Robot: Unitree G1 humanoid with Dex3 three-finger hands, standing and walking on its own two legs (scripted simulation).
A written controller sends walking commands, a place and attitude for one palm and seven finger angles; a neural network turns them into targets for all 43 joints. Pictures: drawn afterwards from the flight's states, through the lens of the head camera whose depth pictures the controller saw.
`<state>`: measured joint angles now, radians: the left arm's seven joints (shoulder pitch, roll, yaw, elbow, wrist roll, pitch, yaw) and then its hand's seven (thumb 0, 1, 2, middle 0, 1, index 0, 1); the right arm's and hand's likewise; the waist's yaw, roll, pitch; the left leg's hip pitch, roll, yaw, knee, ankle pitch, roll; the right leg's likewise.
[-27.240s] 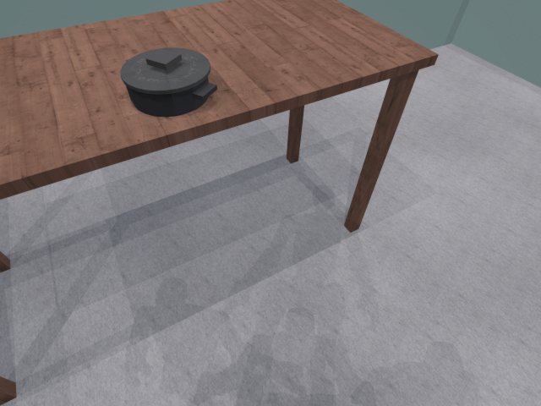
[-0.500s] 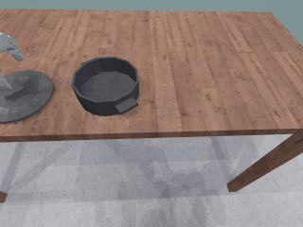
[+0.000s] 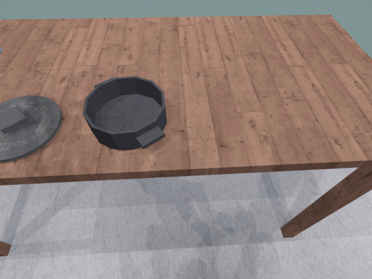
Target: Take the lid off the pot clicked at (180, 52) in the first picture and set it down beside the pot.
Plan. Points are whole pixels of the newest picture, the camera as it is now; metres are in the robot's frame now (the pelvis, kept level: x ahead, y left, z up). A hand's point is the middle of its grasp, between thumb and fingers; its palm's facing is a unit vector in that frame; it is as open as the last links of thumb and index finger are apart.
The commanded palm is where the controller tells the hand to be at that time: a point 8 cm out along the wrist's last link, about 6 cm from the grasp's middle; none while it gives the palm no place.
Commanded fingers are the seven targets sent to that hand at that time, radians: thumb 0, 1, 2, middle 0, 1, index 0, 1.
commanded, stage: raise the empty hand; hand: left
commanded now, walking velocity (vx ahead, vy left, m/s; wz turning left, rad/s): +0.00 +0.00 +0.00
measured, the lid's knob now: (11, 119) +0.44 +0.37 +0.10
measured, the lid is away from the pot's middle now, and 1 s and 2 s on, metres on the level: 0.25 0.25 0.25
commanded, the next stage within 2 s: draw the hand back to the body in 0.26 s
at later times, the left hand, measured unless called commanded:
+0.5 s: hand out of the picture +0.44 +0.34 +0.25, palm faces -0.19 -0.07 -0.98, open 11.0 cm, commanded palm +0.41 +0.34 +0.31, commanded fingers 0.00 -0.11 0.84 -0.44 -0.68 -0.44 -0.68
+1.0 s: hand out of the picture +0.39 +0.28 +0.28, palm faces +0.35 -0.76 -0.55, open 11.0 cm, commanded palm +0.33 +0.32 +0.30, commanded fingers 0.00 -0.03 0.85 -0.42 -0.66 -0.42 -0.66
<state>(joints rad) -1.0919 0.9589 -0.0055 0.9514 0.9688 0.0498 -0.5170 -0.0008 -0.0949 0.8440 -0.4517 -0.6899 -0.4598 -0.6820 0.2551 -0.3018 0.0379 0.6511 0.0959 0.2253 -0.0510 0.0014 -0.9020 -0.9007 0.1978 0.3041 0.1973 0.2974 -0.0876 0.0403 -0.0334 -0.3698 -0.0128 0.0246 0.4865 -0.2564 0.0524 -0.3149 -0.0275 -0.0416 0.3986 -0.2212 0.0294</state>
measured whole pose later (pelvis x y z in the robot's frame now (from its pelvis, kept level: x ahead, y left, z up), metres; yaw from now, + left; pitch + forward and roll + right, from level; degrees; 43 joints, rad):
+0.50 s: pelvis +0.00 -0.01 +0.00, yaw +0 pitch +7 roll -1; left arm -1.10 0.94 -0.03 0.90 0.97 0.10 -0.54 0.00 -0.10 0.84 -0.45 -0.69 -0.46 -0.68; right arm 0.25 -0.31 0.05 0.64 0.09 0.21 -0.04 0.00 -0.90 -0.90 0.20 0.30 0.20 0.30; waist -0.08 0.05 -0.03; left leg -0.33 -0.01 0.02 0.45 -0.24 0.04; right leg -0.29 -0.03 -0.04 0.39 -0.22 0.02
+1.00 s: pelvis -0.01 -0.02 +0.00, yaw +0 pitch +1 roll -1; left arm -0.69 0.70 0.29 0.42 0.11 0.01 -0.16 0.00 -0.10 0.84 -0.46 -0.69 -0.47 -0.68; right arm 0.19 -0.27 0.08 0.58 0.08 0.08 -0.06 0.00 -0.90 -0.90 0.20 0.30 0.20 0.30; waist 0.03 0.04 0.04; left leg -0.20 0.00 0.02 0.42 -0.24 0.02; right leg -0.17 -0.02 -0.04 0.38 -0.23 0.01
